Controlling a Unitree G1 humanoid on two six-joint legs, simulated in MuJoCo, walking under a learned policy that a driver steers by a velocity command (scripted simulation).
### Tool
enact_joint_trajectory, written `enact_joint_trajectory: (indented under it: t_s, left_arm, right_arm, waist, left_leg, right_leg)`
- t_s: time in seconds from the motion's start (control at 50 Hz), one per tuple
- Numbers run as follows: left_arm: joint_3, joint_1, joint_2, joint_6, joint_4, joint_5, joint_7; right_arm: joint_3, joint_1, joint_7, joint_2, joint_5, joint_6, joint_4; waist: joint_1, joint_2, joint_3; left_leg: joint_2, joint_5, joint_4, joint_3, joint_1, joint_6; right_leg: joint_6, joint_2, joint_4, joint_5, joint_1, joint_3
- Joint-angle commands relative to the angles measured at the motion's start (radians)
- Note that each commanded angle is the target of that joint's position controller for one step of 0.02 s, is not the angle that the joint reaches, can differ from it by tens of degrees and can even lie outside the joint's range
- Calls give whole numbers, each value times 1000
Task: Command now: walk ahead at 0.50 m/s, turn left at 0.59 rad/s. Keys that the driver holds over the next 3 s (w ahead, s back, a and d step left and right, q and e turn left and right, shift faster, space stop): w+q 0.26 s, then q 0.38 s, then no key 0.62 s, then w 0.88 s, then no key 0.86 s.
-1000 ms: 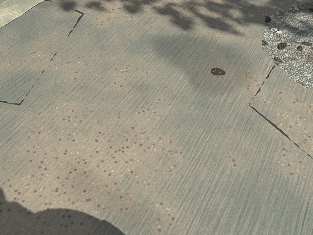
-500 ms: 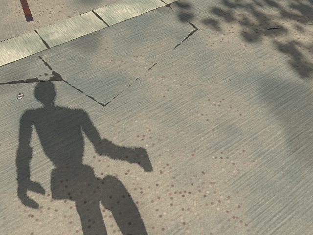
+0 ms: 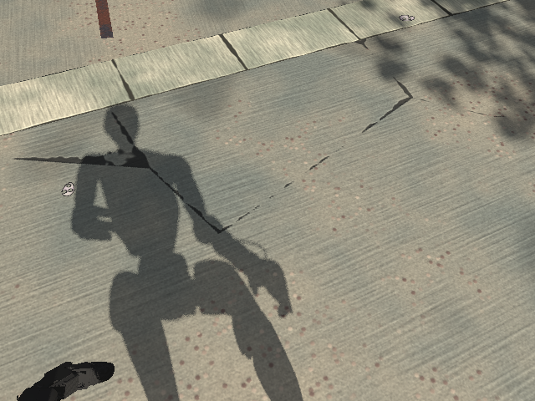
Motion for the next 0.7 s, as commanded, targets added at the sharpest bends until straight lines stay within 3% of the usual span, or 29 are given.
enact_joint_trajectory:
  t_s: [0.02, 0.08, 0.1, 0.12, 0.14, 0.16, 0.18, 0.2, 0.22, 0.24, 0.26, 0.3, 0.34, 0.42, 0.5, 0.54, 0.56, 0.58, 0.6, 0.62, 0.64, 0.66, 0.68, 0.7]
  left_arm:
    - [14, -116, 82, -23, -96, -9, -13]
    - [24, -79, 113, -39, -94, -11, -21]
    - [31, -14, 125, -44, -77, -10, -19]
    - [47, 97, 157, -49, -51, 0, -13]
    - [62, 261, 211, -50, -35, 15, -4]
    - [79, 350, 281, -34, 2, 21, -6]
    - [58, 329, 184, -28, -9, -6, -12]
    - [40, 279, 117, -20, -25, -8, -6]
    - [32, 225, 103, -12, -30, 3, -4]
    - [26, 194, 84, -7, -23, 7, -2]
    - [20, 183, 73, -9, -17, 15, 0]
    - [22, 164, 76, -15, -6, 11, 2]
    - [35, 155, 115, -16, 7, 7, 5]
    - [46, 125, 153, 13, 7, -3, 24]
    - [52, 155, 180, 35, 24, -28, 29]
    - [61, 147, 203, 45, 21, -44, 31]
    - [62, 135, 204, 50, 16, -51, 33]
    - [54, 151, 176, 53, 16, -47, 32]
    - [36, 209, 132, 52, 3, -1, 24]
    - [6, 295, 65, 48, -29, 39, 12]
    - [20, 239, 147, 48, -15, 7, 3]
    - [23, 177, 164, 55, -31, -20, 4]
    - [22, 168, 151, 65, -21, -12, 14]
    - [24, 157, 155, 78, -16, 0, 26]
  right_arm:
    - [-42, 32, -10, -165, 7, -4, -39]
    - [-45, 35, -18, -168, 2, 8, -40]
    - [-42, 20, -17, -161, 2, 12, -46]
    - [-31, 6, -14, -130, -2, 11, -58]
    - [-10, 2, -10, -80, -18, 9, -82]
    - [9, 155, -7, -17, 14, -1, -106]
    - [-7, 147, -11, -126, 27, -3, -83]
    - [-23, 31, -11, -186, 21, 2, -96]
    - [-25, -27, -13, -181, 10, 6, -108]
    - [-28, -64, -10, -166, -1, 7, -122]
    - [-29, -58, -3, -145, 3, 11, -127]
    - [-24, -55, -1, -102, 10, 26, -139]
    - [-17, -79, -2, -79, 0, 36, -169]
    - [-6, -133, 21, -62, -3, 39, -193]
    - [-18, -211, 52, -89, -7, 47, -236]
    - [-36, -189, 59, -124, -12, 53, -246]
    - [-49, -129, 59, -145, -14, 54, -234]
    - [-73, -24, 48, -188, -17, 53, -204]
    - [-96, 38, 21, -284, -18, 55, -208]
    - [-88, -30, 13, -354, -39, 50, -256]
    - [-70, -31, 26, -271, -33, 45, -275]
    - [-55, -93, 29, -228, -25, 37, -275]
    - [-44, -135, 26, -190, -9, 38, -265]
    - [-34, -170, 21, -167, -8, 44, -265]
  waist:
    - [-3, 120, -6]
    - [25, 157, -20]
    - [62, 172, -42]
    - [117, 160, -118]
    - [186, 68, -267]
    - [118, -281, -395]
    - [137, -201, -336]
    - [165, -100, -197]
    - [149, -32, -119]
    - [132, -24, -59]
    - [107, -49, -44]
    - [86, -61, -16]
    - [71, -50, -18]
    - [85, -52, -63]
    - [104, -53, -64]
    - [78, -59, -76]
    - [41, -48, -100]
    - [-6, 3, -152]
    - [-12, 198, -224]
    - [91, 357, -347]
    - [12, 197, -443]
    - [26, 145, -331]
    - [53, 80, -244]
    - [69, 81, -196]
  left_leg:
    - [233, 145, -51, -202, -64, 120]
    - [260, 205, 45, -279, 9, 106]
    - [245, 258, 93, -284, 6, 92]
    - [191, 321, 218, -251, -31, 62]
    - [128, 194, 492, -171, -167, 23]
    - [-11, -327, 817, -50, -536, -51]
    - [78, -332, 950, -74, -665, -61]
    - [114, -237, 974, -54, -696, -66]
    - [149, -164, 956, -19, -664, -72]
    - [176, -117, 907, -16, -643, -74]
    - [203, -89, 874, -13, -596, -71]
    - [210, -95, 815, 18, -558, -85]
    - [210, -73, 720, 45, -563, -109]
    - [193, 187, 472, 114, -454, -109]
    - [166, 220, 311, 142, -395, -73]
    - [134, 140, 262, 167, -342, -38]
    - [104, 152, 203, 185, -260, -14]
    - [65, 249, 129, 191, -104, 21]
    - [243, 677, 124, -55, 131, 101]
    - [491, 897, 143, -483, 339, 333]
    - [474, 682, 77, -482, 307, 336]
    - [433, 568, 58, -364, 210, 279]
    - [377, 463, 45, -278, 98, 213]
    - [345, 400, 25, -233, -10, 181]
  right_leg:
    - [-11, 51, -80, 31, 109, -24]
    - [-43, 62, -114, -99, 162, -21]
    - [-63, 71, -142, -115, 250, -40]
    - [-99, 46, -154, -101, 431, -33]
    - [-163, -118, -118, -149, 709, 121]
    - [-333, -348, -207, -351, 1036, 595]
    - [-319, -362, -262, -575, 1006, 687]
    - [-270, -313, -282, -564, 877, 518]
    - [-241, -270, -300, -440, 745, 385]
    - [-233, -233, -323, -332, 645, 293]
    - [-221, -206, -347, -266, 581, 216]
    - [-233, -191, -369, -19, 513, 98]
    - [-254, -201, -361, 266, 501, 1]
    - [-229, -163, -354, 341, 498, -177]
    - [-195, -182, -286, 293, 569, -223]
    - [-177, -198, -186, 369, 598, -229]
    - [-156, -182, -81, 403, 591, -248]
    - [-118, -131, 97, 348, 540, -276]
    - [-46, -58, 393, -62, 320, -296]
    - [15, 111, 724, -818, 15, -186]
    - [2, 81, 791, -750, -14, -12]
    - [-13, 44, 767, -662, -50, -20]
    - [-13, 6, 692, -596, -44, -29]
    - [-8, -13, 623, -553, -2, -29]
Next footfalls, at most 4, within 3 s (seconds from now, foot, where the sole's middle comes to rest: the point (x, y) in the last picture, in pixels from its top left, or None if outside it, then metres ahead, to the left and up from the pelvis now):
0.14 right None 0.27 -0.14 -0.78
0.60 left None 0.41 0.15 -0.78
1.00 right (279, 393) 0.48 -0.08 -0.78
1.94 right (194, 266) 0.85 0.13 -0.78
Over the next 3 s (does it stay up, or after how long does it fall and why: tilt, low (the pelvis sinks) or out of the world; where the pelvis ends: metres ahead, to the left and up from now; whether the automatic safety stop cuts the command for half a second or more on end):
stays up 0.95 0.30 -0.01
